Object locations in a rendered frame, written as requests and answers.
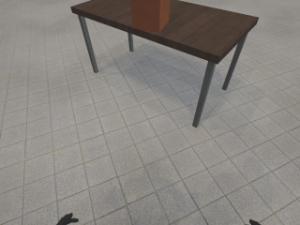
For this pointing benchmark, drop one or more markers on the carton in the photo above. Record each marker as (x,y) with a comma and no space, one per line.
(150,15)

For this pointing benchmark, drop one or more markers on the robot left hand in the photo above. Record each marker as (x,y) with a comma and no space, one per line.
(67,219)

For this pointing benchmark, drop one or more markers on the table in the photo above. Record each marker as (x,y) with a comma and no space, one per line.
(206,32)

